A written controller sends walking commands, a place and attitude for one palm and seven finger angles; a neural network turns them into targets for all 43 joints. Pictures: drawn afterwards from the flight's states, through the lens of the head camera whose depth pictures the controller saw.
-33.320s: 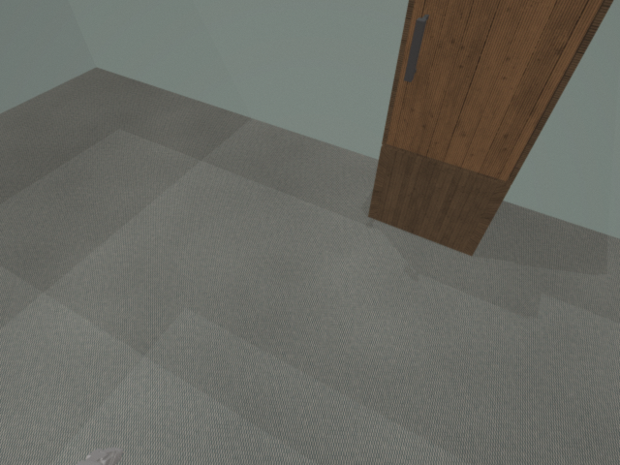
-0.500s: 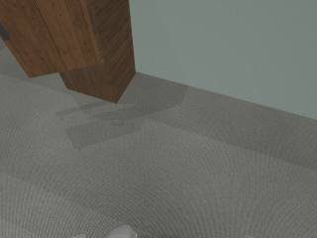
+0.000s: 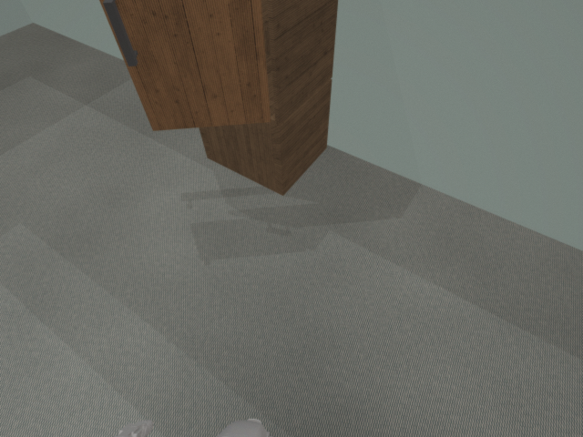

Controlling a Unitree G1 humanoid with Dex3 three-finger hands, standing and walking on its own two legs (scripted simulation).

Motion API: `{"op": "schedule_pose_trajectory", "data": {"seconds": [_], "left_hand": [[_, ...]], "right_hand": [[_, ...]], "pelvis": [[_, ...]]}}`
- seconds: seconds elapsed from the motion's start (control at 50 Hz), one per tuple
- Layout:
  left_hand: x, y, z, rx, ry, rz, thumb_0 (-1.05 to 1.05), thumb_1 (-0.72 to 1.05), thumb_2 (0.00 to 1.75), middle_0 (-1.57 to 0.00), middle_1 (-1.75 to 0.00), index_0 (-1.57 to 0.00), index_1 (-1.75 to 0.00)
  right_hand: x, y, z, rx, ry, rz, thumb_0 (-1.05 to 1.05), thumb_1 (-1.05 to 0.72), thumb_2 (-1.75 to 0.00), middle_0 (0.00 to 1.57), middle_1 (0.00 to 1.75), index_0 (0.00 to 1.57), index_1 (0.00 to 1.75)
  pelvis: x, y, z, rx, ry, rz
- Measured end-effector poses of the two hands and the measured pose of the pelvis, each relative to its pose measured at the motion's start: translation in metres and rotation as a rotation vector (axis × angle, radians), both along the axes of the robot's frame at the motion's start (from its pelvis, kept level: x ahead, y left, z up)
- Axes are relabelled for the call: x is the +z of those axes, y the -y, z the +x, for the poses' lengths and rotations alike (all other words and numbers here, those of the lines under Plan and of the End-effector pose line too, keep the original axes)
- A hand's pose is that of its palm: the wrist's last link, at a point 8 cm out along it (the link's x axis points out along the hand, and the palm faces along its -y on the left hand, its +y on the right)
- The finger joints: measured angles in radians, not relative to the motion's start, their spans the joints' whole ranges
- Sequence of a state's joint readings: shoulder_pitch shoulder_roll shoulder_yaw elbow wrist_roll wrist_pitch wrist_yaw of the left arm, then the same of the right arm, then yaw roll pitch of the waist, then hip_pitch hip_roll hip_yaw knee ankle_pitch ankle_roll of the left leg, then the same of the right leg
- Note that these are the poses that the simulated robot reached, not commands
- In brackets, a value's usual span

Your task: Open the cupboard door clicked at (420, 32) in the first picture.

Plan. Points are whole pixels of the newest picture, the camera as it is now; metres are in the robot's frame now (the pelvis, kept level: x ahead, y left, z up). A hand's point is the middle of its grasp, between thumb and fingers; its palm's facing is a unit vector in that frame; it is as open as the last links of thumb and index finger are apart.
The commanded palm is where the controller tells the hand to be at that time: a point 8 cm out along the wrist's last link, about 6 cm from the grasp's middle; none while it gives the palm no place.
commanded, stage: turn to face it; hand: left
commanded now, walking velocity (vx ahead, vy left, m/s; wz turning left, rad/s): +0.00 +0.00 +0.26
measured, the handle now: (123, 30) +1.07 +0.52 +0.03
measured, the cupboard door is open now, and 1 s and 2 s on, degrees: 40 40 40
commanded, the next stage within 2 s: take the last steps up to it in 0.04 s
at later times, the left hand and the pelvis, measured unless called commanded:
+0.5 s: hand out of the picture +0.07 +0.24 -0.15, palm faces +0.17 -0.96 -0.20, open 7.4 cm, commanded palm none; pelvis +0.04 +0.03 +0.02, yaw +8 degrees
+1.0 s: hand out of the picture +0.08 +0.22 -0.16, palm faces +0.32 -0.93 -0.16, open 7.3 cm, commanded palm none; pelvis +0.19 +0.08 +0.01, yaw +13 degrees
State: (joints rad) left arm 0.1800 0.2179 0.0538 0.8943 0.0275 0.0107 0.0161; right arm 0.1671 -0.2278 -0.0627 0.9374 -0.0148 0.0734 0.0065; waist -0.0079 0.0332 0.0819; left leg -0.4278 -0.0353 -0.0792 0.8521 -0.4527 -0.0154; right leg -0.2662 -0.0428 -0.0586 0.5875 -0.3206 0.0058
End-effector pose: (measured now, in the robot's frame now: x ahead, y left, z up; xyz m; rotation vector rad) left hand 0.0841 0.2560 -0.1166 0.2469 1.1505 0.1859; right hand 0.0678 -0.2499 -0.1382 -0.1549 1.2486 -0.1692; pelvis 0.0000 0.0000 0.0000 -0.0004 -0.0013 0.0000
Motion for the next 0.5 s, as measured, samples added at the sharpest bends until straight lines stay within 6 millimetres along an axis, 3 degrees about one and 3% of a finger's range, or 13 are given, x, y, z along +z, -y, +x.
{"op": "schedule_pose_trajectory", "data": {"seconds": [0.16,0.3,0.38,0.5], "left_hand": [[-0.011,0.016,-0.046,0.080,-0.093,-0.082,0.01,0.91,0.90,-0.20,-0.29,-0.20,-0.30],[-0.035,-0.006,-0.081,0.176,-0.182,-0.137,0.01,0.91,0.90,-0.21,-0.30,-0.20,-0.30],[-0.025,-0.019,-0.072,0.188,-0.181,-0.128,0.01,0.91,0.90,-0.20,-0.29,-0.20,-0.30],[-0.006,-0.028,-0.028,0.180,-0.096,-0.098,0.01,0.91,0.90,-0.20,-0.29,-0.19,-0.30]], "right_hand": [[0.016,-0.004,0.018,0.055,-0.021,-0.022,0.01,-0.91,-0.90,0.20,0.30,0.20,0.30],[0.019,-0.034,0.037,0.152,0.013,-0.066,0.00,-0.91,-0.90,0.20,0.30,0.20,0.30],[0.025,-0.046,0.028,0.159,-0.007,-0.057,0.00,-0.91,-0.90,0.20,0.30,0.20,0.30],[0.019,-0.054,0.010,0.143,-0.102,-0.008,0.00,-0.90,-0.90,0.20,0.30,0.20,0.30]], "pelvis": [[0.009,-0.004,0.004,0.061,0.004,0.017],[0.000,-0.024,0.010,0.102,-0.006,-0.002],[0.009,-0.029,0.018,0.119,-0.010,-0.011],[0.016,-0.030,0.040,0.139,-0.011,-0.008]]}}
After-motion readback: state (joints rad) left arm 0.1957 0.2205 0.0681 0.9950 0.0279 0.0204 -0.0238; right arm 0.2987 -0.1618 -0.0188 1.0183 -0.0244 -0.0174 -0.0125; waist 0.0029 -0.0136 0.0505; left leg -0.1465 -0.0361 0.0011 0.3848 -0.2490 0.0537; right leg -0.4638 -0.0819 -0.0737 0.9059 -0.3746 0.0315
